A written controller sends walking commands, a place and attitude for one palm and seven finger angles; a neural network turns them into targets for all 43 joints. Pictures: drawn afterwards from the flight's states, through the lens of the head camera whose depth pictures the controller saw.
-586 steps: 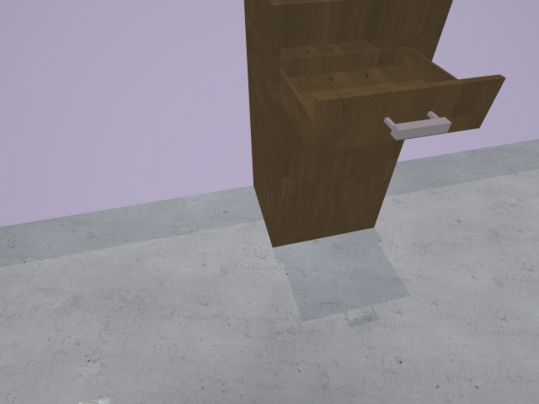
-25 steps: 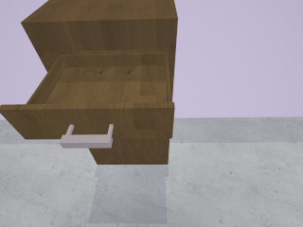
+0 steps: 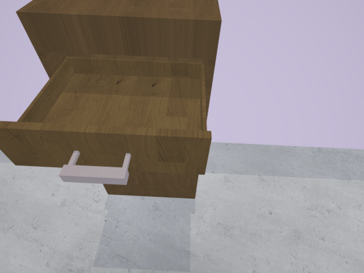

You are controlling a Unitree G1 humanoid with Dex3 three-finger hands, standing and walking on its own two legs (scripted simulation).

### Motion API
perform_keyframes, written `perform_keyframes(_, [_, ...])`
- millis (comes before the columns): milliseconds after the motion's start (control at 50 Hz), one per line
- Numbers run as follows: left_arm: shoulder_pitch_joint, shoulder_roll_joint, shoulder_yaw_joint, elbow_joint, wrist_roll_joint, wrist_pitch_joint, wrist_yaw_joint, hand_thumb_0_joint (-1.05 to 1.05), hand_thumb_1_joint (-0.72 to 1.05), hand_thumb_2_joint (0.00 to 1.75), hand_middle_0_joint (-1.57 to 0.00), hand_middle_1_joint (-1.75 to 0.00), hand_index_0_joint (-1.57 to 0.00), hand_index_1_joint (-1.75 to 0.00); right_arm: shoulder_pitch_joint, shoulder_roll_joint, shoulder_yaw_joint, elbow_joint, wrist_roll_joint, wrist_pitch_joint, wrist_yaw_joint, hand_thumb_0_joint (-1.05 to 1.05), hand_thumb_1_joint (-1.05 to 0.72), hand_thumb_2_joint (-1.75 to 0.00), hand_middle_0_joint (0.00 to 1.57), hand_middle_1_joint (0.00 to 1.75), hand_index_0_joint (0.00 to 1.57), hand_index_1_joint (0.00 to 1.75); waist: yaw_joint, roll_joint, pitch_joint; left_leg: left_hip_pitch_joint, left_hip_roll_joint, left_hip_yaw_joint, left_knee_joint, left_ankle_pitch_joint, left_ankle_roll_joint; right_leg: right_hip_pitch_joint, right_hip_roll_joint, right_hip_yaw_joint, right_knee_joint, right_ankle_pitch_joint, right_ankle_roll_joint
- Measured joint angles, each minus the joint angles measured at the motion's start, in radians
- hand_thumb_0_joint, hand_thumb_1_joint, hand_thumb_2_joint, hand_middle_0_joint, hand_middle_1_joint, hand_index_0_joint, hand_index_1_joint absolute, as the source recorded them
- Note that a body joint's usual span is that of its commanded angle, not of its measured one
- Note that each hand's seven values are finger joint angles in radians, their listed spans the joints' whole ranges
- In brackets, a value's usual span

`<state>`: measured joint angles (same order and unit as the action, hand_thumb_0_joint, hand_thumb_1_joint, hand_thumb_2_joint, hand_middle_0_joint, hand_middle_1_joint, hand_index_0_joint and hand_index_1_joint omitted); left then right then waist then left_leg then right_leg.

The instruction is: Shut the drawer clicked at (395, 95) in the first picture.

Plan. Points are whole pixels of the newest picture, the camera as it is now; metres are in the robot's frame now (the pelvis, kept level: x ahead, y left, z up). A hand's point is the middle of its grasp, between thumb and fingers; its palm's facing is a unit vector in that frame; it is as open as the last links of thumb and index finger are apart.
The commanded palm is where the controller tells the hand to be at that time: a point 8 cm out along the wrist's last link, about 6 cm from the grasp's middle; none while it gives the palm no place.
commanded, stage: come to a stop and stand still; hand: left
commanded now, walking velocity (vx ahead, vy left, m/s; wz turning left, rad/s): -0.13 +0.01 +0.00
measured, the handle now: (98, 165) +0.31 +0.21 +0.07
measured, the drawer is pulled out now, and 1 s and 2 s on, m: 0.30 0.30 0.30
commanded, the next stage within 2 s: none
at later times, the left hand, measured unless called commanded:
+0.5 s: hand out of the picture +0.03 +0.19 -0.17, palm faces +0.02 -0.97 -0.25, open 7.4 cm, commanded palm none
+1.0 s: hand out of the picture -0.13 +0.23 -0.17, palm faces +0.07 -0.98 -0.21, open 7.4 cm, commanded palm none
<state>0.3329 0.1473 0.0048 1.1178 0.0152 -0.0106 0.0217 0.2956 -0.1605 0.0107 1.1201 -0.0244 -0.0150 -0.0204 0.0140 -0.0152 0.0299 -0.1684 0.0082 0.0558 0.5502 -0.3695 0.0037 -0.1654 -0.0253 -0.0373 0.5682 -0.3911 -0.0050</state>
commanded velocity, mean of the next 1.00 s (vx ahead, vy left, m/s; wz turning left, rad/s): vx -0.03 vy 0.00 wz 0.00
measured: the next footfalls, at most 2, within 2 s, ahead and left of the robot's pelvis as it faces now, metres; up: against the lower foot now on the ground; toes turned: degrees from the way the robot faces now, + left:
none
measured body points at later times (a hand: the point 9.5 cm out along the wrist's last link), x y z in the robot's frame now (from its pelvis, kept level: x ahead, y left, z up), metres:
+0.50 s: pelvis -0.02 +0.00 +0.00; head +0.00 +0.00 +0.45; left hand +0.03 +0.24 -0.15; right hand +0.04 -0.24 -0.15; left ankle -0.01 +0.11 -0.72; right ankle -0.05 -0.11 -0.73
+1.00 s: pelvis -0.08 +0.05 +0.01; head -0.08 +0.06 +0.46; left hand -0.13 +0.28 -0.15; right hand -0.05 -0.19 -0.14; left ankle +0.01 +0.11 -0.73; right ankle -0.06 -0.11 -0.73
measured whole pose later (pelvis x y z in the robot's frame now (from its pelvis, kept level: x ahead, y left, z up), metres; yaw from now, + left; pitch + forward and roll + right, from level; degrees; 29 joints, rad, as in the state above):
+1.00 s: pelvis -0.08 +0.05 +0.01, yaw +2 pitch -1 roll -2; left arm 0.41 0.19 0.01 1.03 0.02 0.01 0.03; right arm 0.27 -0.18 -0.02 1.04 -0.02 0.04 0.00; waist 0.01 0.00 0.03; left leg -0.32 -0.06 0.04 0.44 -0.17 0.08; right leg -0.23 -0.02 0.01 0.49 -0.33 0.00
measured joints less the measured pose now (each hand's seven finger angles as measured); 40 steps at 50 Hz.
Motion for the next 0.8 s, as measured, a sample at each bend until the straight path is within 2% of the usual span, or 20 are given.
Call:
perform_keyframes(140, [-0.033, -0.005, 0.004, -0.004, -0.01, -0.001, 0.024, 0.0, 0.91, 0.9, -0.2, -0.3, -0.2, -0.3, -0.019, 0.022, 0.004, -0.001, 0.01, -0.007, -0.025, 0.0, -0.91, -0.9, 0.2, 0.3, 0.19, 0.3, 0.0, 0.002, 0.029, 0.021, -0.008, 0.003, -0.016, 0.01, 0.001, 0.013, -0.009, 0.001, 0.002, 0.001, 0.004])
perform_keyframes(260, [-0.073, 0.001, 0.014, -0.056, -0.01, 0.005, 0.033, 0.0, 0.91, 0.9, -0.2, -0.3, -0.2, -0.3, -0.044, 0.007, -0.02, -0.029, 0.011, 0.01, -0.031, 0.01, -0.93, -0.9, 0.2, 0.3, 0.2, 0.3, -0.004, 0.018, 0.041, 0.019, -0.009, 0.014, -0.046, 0.071, 0.003, -0.015, -0.013, 0.0, 0.019, 0.062, 0.002])
perform_keyframes(360, [-0.098, 0.023, 0.022, -0.09, -0.007, 0.006, 0.033, 0.0, 0.91, 0.9, -0.2, -0.3, -0.2, -0.3, -0.065, -0.002, -0.03, -0.053, 0.009, 0.012, -0.028, 0.01, -0.92, -0.9, 0.2, 0.3, 0.2, 0.3, -0.009, 0.016, 0.027, 0.01, -0.006, 0.023, -0.071, 0.038, -0.005, -0.028, -0.009, 0.004, -0.002, 0.02, -0.002])
perform_keyframes(420, [-0.114, 0.024, 0.019, -0.109, 0.003, -0.014, 0.046, 0.0, 0.91, 0.9, -0.2, -0.3, -0.2, -0.3, -0.09, -0.018, -0.038, -0.089, 0.017, 0.026, -0.011, 0.01, -0.92, -0.9, 0.2, 0.3, 0.2, 0.3, -0.014, 0.033, 0.042, -0.078, 0.017, 0.009, 0.068, 0.028, -0.011, -0.042, 0.013, -0.005, -0.007, 0.037, -0.006])
perform_keyframes(480, [-0.096, 0.029, 0.012, -0.145, 0.008, -0.025, 0.051, 0.0, 0.91, 0.9, -0.2, -0.3, -0.2, -0.3, -0.109, -0.025, -0.043, -0.123, 0.019, 0.03, -0.004, 0.01, -0.92, -0.9, 0.2, 0.3, 0.19, 0.3, -0.016, 0.014, 0.047, -0.13, -0.001, -0.002, 0.121, -0.039, -0.001, -0.036, 0.009, -0.003, 0.002, 0.053, -0.009])
perform_keyframes(520, [-0.079, 0.031, 0.003, -0.158, 0.002, -0.012, 0.047, 0.0, 0.91, 0.9, -0.2, -0.3, -0.2, -0.3, -0.11, -0.032, -0.044, -0.144, 0.017, 0.028, 0.0, 0.01, -0.92, -0.9, 0.2, 0.3, 0.19, 0.3, -0.018, 0.01, 0.037, -0.115, -0.005, 0.0, 0.046, 0.08, 0.0, -0.025, 0.009, -0.003, 0.021, 0.041, -0.001])
perform_keyframes(540, [-0.076, 0.031, 0.0, -0.156, -0.002, -0.002, 0.043, 0.0, 0.91, 0.9, -0.2, -0.3, -0.2, -0.3, -0.11, -0.036, -0.046, -0.149, 0.014, 0.025, 0.001, 0.01, -0.92, -0.9, 0.2, 0.3, 0.19, 0.3, -0.02, 0.01, 0.031, -0.114, -0.006, -0.001, 0.048, 0.118, 0.016, -0.022, 0.009, -0.004, 0.037, 0.028, 0.006])
perform_keyframes(580, [-0.073, 0.029, -0.003, -0.146, -0.003, 0.019, 0.038, 0.0, 0.91, 0.9, -0.2, -0.3, -0.2, -0.3, -0.105, -0.038, -0.042, -0.15, 0.007, 0.029, 0.004, 0.01, -0.92, -0.9, 0.2, 0.3, 0.19, 0.3, -0.018, 0.01, 0.012, -0.109, -0.009, -0.001, 0.072, 0.109, 0.037, -0.004, 0.006, -0.005, 0.034, 0.032, 0.016])
perform_keyframes(660, [-0.049, 0.031, -0.012, -0.155, 0.006, 0.028, 0.026, 0.0, 0.91, 0.9, -0.2, -0.3, -0.2, -0.3, -0.087, -0.032, -0.029, -0.163, 0.001, 0.04, 0.019, 0.01, -0.91, -0.9, 0.2, 0.3, 0.19, 0.3, -0.013, 0.008, -0.027, -0.116, -0.019, 0.0, 0.034, 0.126, 0.05, -0.011, 0.003, 0.001, -0.005, 0.051, 0.013])
perform_keyframes(800, [-0.015, 0.044, -0.009, -0.156, 0.005, 0.02, 0.015, 0.0, 0.91, 0.9, -0.2, -0.3, -0.2, -0.3, -0.06, -0.018, -0.016, -0.152, -0.001, 0.041, 0.024, 0.01, -0.91, -0.9, 0.2, 0.3, 0.2, 0.3, -0.011, 0.013, -0.003, -0.147, -0.044, -0.009, -0.059, 0.198, 0.069, -0.052, -0.003, 0.014, -0.06, 0.075, 0.009])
